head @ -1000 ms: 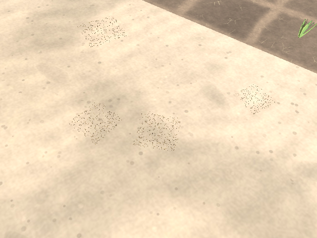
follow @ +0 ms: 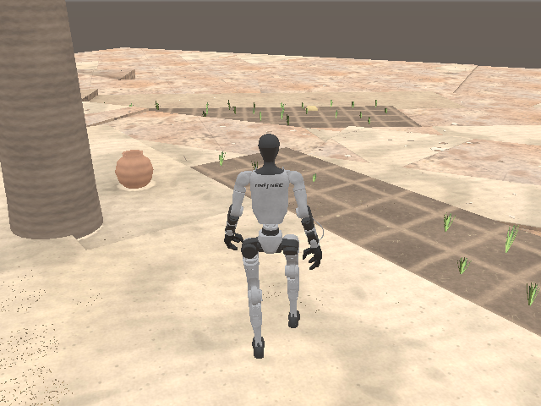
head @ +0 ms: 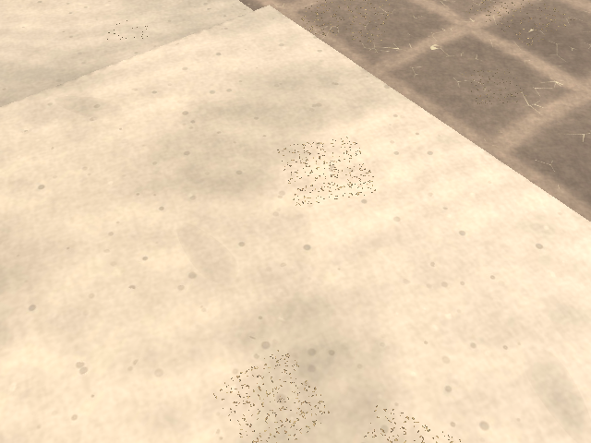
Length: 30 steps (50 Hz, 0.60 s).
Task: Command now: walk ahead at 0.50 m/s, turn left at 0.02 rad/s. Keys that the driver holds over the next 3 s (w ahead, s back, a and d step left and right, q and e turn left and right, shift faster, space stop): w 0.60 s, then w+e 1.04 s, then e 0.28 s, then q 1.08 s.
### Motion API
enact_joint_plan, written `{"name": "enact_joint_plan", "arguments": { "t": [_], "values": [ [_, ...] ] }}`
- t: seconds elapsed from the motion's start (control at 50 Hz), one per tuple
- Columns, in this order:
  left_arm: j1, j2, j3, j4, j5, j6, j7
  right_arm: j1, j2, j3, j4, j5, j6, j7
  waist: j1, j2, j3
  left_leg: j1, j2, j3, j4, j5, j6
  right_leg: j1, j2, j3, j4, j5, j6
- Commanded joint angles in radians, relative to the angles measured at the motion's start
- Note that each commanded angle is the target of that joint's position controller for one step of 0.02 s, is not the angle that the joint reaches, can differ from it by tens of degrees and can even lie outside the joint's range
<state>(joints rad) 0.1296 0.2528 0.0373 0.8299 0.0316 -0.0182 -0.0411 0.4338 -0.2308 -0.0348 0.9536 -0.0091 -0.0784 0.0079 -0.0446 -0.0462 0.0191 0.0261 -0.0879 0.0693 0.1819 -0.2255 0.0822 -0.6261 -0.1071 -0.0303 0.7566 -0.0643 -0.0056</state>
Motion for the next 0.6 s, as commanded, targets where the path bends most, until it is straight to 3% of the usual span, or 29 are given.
{"name": "enact_joint_plan", "arguments": {
  "t": [0.02, 0.1, 0.12, 0.14, 0.16, 0.18, 0.2, 0.22, 0.24, 0.26, 0.3, 0.38, 0.46, 0.52, 0.6],
  "values": [
    [-0.126, 0.042, -0.001, -0.09, -0.004, -0.015, 0.002, 0.031, -0.139, -0.026, -0.019, -0.004, -0.013, -0.005, -0.004, 0.105, 0.079, -0.027, 0.281, -0.121, -0.054, 0.391, 0.118, -0.002, 0.026, -0.032, -0.099, 0.049, -0.016],
    [-0.131, 0.062, 0.006, -0.103, -0.003, -0.026, 0.009, 0.031, -0.158, -0.03, 0.011, -0.012, -0.007, -0.017, 0.018, 0.109, 0.079, 0.066, 0.315, -0.111, 0.033, 0.585, 0.096, 0.071, 0.065, -0.048, -0.183, -0.051, -0.073],
    [-0.076, 0.072, 0.012, -0.087, -0.003, -0.03, 0.015, 0.016, -0.168, -0.032, 0.015, -0.013, -0.007, -0.019, 0.046, 0.115, 0.049, 0.072, 0.311, -0.098, 0.106, 0.731, 0.083, 0.157, 0.095, -0.061, -0.202, -0.09, -0.091],
    [0.041, 0.085, 0.022, -0.049, 0.001, -0.037, 0.023, 0.001, -0.175, -0.034, 0.019, -0.014, -0.003, -0.02, 0.1, 0.107, -0.012, 0.063, 0.289, -0.075, 0.25, 0.837, 0.067, 0.299, 0.131, -0.078, -0.245, -0.097, -0.112],
    [0.219, 0.117, 0.037, 0.012, 0.013, -0.048, 0.034, -0.005, -0.163, -0.028, 0.016, -0.01, -0.001, -0.019, 0.168, 0.075, -0.113, -0.035, 0.242, -0.038, 0.462, 0.763, 0.047, 0.536, 0.115, -0.054, -0.279, -0.072, -0.142],
    [0.377, 0.217, 0.063, 0.038, 0.037, -0.054, 0.047, 0.026, -0.099, -0.009, -0.022, 0.01, -0.003, -0.015, 0.2, -0.06, -0.251, -0.298, 0.161, 0.011, 0.8, 0.389, 0.015, 0.825, -0.143, 0.26, -0.304, -0.178, -0.213],
    [0.385, 0.277, 0.078, 0.049, 0.02, -0.046, 0.04, 0.114, -0.055, -0.008, -0.016, 0.019, -0.003, -0.01, 0.148, -0.229, -0.331, -0.565, -0.017, -0.047, 1.069, -0.321, -0.004, 0.96, -0.331, 0.699, -0.451, -0.173, -0.32],
    [0.28, 0.215, 0.067, 0.038, -0.015, -0.038, 0.035, 0.018, -0.132, -0.028, -0.019, -0.005, 0.003, -0.014, 0.121, -0.063, -0.199, -0.643, 0.059, -0.156, 1.122, -0.252, 0.015, 0.841, -0.272, 0.626, -0.478, -0.259, -0.283],
    [0.181, 0.148, 0.05, 0.021, -0.02, -0.04, 0.033, -0.043, -0.125, -0.028, -0.036, -0.004, -0.003, -0.007, 0.089, -0.015, -0.072, -0.649, 0.103, -0.141, 1.083, -0.153, 0.018, 0.688, -0.239, 0.478, -0.506, -0.24, -0.257],
    [0.135, 0.099, 0.036, 0.02, -0.016, -0.045, 0.029, -0.071, -0.104, -0.024, -0.038, -0.003, -0.004, -0.003, 0.064, 0.011, -0.021, -0.616, 0.14, -0.129, 1.023, -0.094, 0.016, 0.592, -0.189, 0.38, -0.545, -0.171, -0.227],
    [0.127, 0.059, 0.023, 0.045, -0.019, -0.058, 0.033, -0.046, -0.075, -0.019, -0.024, -0.026, 0.02, 0.006, 0.021, -0.026, 0.005, -0.525, 0.17, -0.115, 0.951, -0.056, -0.007, 0.48, -0.125, 0.248, -0.586, -0.047, -0.19],
    [0.212, 0.091, 0.031, 0.095, -0.025, -0.081, 0.033, -0.137, -0.055, -0.016, -0.049, -0.029, 0.042, 0.022, 0.018, -0.008, 0.033, -0.594, 0.194, -0.075, 0.865, 0.028, -0.045, 0.476, -0.104, 0.161, -0.641, 0.052, -0.21],
    [0.273, 0.08, 0.025, 0.127, -0.026, -0.079, 0.033, -0.309, -0.049, -0.008, -0.102, -0.022, 0.042, 0.026, 0.054, -0.006, 0.073, -0.668, 0.203, -0.04, 0.658, 0.16, -0.073, 0.52, -0.069, 0.097, -0.661, 0.109, -0.198],
    [0.317, 0.088, 0.024, 0.148, -0.024, -0.08, 0.036, -0.405, -0.035, 0.002, -0.129, -0.016, 0.037, 0.027, 0.082, -0.013, 0.076, -0.631, 0.177, -0.009, 0.511, 0.226, -0.07, 0.558, -0.065, 0.064, -0.649, 0.178, -0.189],
    [0.361, 0.095, 0.025, 0.179, -0.014, -0.073, 0.047, -0.475, -0.053, 0.0, -0.159, -0.016, 0.031, 0.021, 0.095, -0.021, 0.088, -0.625, 0.154, -0.004, 0.415, 0.19, -0.037, 0.677, -0.109, 0.066, -0.602, 0.277, -0.187]
  ]
}}
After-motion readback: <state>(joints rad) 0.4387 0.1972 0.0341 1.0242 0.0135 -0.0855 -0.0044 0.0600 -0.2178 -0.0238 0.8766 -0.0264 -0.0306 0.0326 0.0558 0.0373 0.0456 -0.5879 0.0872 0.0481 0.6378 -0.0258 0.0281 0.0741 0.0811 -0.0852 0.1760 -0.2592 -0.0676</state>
